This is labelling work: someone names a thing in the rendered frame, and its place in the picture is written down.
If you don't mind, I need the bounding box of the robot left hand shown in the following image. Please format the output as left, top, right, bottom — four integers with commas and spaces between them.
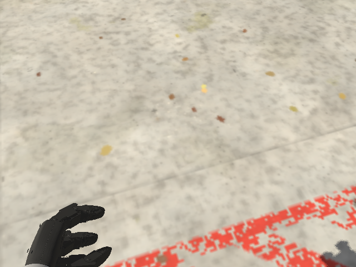
25, 203, 112, 267

